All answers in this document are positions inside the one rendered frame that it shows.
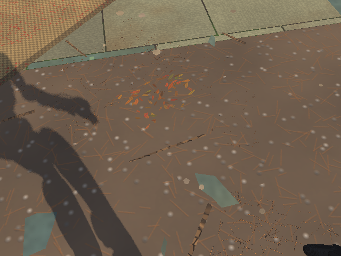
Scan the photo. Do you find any robot right hand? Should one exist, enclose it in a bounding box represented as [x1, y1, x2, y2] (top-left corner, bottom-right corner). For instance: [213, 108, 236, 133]
[303, 244, 341, 256]

